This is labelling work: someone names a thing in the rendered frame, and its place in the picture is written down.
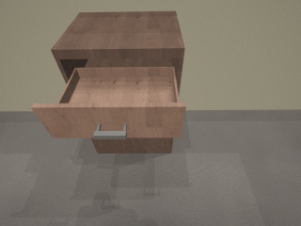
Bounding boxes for drawer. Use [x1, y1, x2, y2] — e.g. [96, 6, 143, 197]
[31, 67, 186, 138]

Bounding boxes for cabinet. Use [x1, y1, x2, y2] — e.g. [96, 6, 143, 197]
[51, 10, 185, 153]

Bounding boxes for handle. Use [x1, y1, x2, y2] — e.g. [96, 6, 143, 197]
[93, 122, 127, 139]

